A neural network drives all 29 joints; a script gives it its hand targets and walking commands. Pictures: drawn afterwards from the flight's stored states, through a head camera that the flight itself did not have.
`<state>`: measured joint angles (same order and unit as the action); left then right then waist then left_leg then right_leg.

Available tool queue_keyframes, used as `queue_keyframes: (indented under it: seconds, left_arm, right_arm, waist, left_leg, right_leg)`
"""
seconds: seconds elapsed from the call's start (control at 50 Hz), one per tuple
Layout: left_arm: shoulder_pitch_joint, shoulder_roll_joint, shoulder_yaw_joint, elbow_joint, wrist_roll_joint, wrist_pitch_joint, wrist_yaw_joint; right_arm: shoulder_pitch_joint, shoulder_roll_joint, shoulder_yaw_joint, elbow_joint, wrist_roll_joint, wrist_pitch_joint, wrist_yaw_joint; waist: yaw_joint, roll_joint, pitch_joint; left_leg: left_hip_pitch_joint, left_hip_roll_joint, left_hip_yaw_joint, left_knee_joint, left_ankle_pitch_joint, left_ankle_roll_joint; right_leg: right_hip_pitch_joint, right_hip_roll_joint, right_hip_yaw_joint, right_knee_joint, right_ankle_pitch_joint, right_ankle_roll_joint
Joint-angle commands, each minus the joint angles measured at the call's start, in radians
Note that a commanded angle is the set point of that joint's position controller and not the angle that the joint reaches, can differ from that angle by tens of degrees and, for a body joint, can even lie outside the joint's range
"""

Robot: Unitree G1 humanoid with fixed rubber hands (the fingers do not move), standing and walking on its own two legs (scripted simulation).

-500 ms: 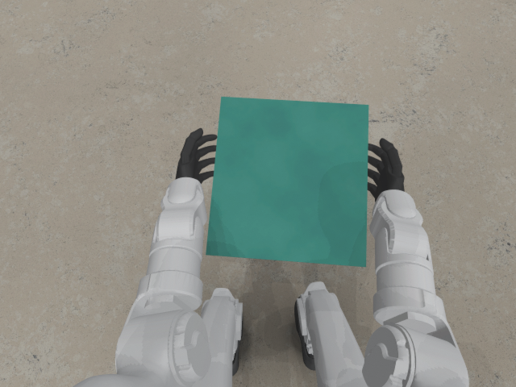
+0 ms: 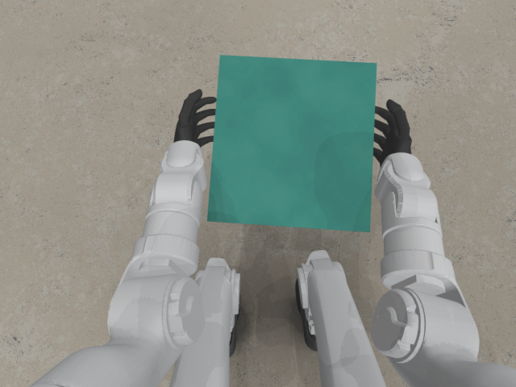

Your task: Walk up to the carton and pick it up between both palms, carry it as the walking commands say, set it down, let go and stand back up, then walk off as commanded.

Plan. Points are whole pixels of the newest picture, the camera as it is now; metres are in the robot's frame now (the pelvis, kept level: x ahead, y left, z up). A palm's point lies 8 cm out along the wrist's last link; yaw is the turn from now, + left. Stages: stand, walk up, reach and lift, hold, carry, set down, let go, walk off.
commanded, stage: set down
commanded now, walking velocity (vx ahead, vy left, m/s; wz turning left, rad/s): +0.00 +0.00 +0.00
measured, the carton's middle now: (287, 156) +0.46 -0.05 -0.14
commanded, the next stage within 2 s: none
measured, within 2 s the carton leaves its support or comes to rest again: neither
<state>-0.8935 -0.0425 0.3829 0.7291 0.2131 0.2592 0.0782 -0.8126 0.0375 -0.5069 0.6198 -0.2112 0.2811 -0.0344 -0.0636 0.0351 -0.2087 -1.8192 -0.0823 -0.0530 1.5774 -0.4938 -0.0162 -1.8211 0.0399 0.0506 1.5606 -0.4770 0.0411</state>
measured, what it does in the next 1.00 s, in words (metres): lowers itself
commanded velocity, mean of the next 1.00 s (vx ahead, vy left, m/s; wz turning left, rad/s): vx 0.00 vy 0.00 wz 0.00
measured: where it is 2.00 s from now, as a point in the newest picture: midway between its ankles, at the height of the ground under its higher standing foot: (269, 328)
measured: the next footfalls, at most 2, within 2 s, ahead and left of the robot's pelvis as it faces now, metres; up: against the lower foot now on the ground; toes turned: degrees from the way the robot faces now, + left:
none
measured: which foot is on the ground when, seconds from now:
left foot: down 0.00-1.00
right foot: down 0.00-1.00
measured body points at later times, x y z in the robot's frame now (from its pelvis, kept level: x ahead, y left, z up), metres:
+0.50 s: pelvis -0.01 +0.00 -0.07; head +0.27 -0.01 +0.28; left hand +0.50 +0.10 -0.17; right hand +0.46 -0.21 -0.17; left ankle +0.09 +0.11 -0.52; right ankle +0.09 -0.13 -0.52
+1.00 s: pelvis -0.02 -0.01 -0.13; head +0.31 -0.02 +0.18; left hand +0.52 +0.10 -0.26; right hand +0.49 -0.21 -0.26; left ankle +0.09 +0.11 -0.52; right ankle +0.09 -0.13 -0.52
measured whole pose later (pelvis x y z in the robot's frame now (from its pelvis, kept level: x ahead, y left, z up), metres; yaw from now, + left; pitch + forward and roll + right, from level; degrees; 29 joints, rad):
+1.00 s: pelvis -0.02 -0.01 -0.13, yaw +0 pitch +46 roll +0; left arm -1.24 0.11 0.33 0.86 0.11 0.23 0.11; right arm -1.15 -0.10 -0.47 0.74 -0.12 0.26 -0.08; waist -0.07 0.03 0.02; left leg -2.24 -0.10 -0.05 1.98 -0.54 -0.05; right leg -2.25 0.06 0.04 1.97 -0.52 0.04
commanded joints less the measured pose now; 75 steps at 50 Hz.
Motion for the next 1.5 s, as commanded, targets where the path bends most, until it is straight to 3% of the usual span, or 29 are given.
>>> queue_keyframes:
  seconds: [0.0, 0.32, 0.76, 1.36, 1.48]
  left_arm:
    - [-0.556, -0.990, -0.484, 0.057, -0.108, -0.014, -0.180]
    - [-0.696, -0.931, -0.453, 0.081, -0.125, -0.023, -0.160]
    - [-0.849, -0.844, -0.447, 0.099, -0.167, -0.036, -0.173]
    - [-1.053, -0.718, -0.509, 0.137, -0.286, -0.071, -0.184]
    - [-1.057, -0.719, -0.534, 0.127, -0.320, -0.094, -0.182]
  right_arm:
    - [-0.628, 0.920, 0.548, 0.053, 0.124, -0.011, 0.225]
    - [-0.757, 0.867, 0.511, 0.087, 0.137, -0.013, 0.219]
    - [-0.910, 0.800, 0.521, 0.097, 0.181, -0.028, 0.207]
    - [-1.117, 0.669, 0.561, 0.114, 0.269, -0.068, 0.238]
    - [-1.116, 0.665, 0.569, 0.112, 0.288, -0.090, 0.236]
  waist:
    - [-0.033, 0.018, -0.854]
    - [-0.041, 0.024, -0.883]
    - [-0.041, 0.011, -0.909]
    - [-0.062, 0.028, -0.755]
    - [-0.071, 0.035, -0.755]
  left_leg:
    - [0.461, -0.117, 0.061, -0.132, 0.175, -0.007]
    - [0.348, -0.119, 0.082, 0.004, 0.157, -0.008]
    - [0.177, -0.112, 0.111, 0.182, 0.158, -0.004]
    - [0.059, -0.085, 0.117, 0.411, 0.181, -0.002]
    - [0.082, -0.086, 0.112, 0.444, 0.267, -0.004]
  right_leg:
    - [0.462, 0.123, -0.094, -0.109, 0.220, -0.012]
    - [0.345, 0.121, -0.116, 0.025, 0.209, -0.011]
    - [0.255, 0.106, -0.125, 0.184, 0.237, -0.001]
    - [0.108, 0.070, -0.132, 0.404, 0.249, -0.008]
    - [0.141, 0.071, -0.132, 0.434, 0.331, -0.014]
